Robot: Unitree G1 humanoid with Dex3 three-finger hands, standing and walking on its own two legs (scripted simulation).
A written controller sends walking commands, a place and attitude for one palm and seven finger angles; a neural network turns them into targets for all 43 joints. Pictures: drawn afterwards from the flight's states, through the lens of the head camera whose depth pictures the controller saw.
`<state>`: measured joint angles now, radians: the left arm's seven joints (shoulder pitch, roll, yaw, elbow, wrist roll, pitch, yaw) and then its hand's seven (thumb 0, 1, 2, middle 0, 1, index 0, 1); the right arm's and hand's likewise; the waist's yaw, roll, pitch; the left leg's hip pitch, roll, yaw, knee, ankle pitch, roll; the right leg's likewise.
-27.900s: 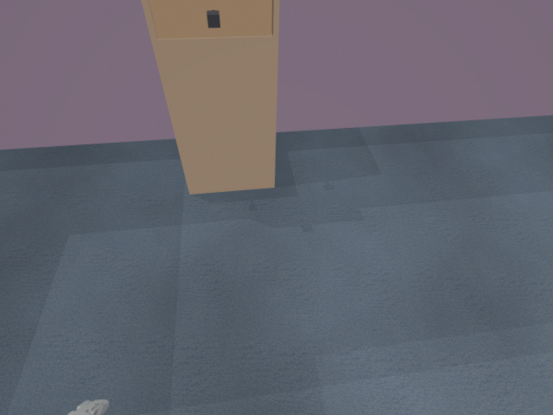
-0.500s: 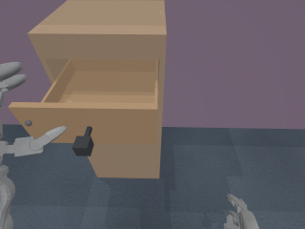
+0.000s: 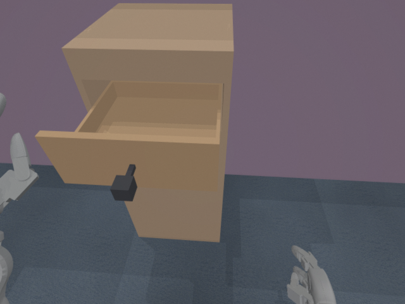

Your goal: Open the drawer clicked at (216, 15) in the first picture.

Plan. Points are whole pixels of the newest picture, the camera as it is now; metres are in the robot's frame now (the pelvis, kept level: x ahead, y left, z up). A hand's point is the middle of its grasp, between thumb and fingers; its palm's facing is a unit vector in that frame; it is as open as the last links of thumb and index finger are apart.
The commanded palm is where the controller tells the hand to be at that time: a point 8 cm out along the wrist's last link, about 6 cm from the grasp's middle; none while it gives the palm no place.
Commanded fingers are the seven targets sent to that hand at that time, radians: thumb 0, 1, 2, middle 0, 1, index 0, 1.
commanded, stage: draw the hand back to the body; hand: left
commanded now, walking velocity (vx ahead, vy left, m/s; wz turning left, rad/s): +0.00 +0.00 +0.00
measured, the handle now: (127, 180) +0.33 +0.22 +0.07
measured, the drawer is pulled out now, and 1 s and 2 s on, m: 0.24 0.24 0.24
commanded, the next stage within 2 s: step back with the hand held close in 0.04 s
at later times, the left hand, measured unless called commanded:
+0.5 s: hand (27, 196) +0.16 +0.24 +0.24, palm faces +0.46 -0.72 -0.52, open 7.4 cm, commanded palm +0.09 +0.29 +0.26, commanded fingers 0.00 0.90 0.90 -0.20 -0.30 -0.20 -0.30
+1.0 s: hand out of the picture +0.07 +0.24 +0.25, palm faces +0.56 -0.72 -0.40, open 7.4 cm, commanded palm +0.01 +0.28 +0.26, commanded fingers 0.00 0.90 0.90 -0.20 -0.30 -0.20 -0.30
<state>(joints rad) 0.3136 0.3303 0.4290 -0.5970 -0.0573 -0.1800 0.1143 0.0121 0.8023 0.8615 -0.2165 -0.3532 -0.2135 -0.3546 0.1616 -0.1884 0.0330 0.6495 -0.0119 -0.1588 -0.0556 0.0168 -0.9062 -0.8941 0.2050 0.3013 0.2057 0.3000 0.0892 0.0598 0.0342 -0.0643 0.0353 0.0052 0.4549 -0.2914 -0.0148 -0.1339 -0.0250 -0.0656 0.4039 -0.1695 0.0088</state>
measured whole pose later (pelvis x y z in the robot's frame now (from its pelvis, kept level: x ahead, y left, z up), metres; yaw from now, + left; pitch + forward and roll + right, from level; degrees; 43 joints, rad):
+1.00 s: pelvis -0.13 +0.00 -0.02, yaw -1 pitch +1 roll -1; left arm 0.39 0.46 0.60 -0.71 -0.03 -0.28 0.17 0.01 0.89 0.90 -0.21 -0.30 -0.21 -0.30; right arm 0.26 -0.18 0.01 0.60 -0.01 -0.16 -0.03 0.02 -0.91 -0.89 0.21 0.30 0.21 0.30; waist -0.01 -0.01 -0.01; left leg -0.49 0.04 0.00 0.63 -0.16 -0.01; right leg -0.29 0.02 -0.03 0.61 -0.32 -0.02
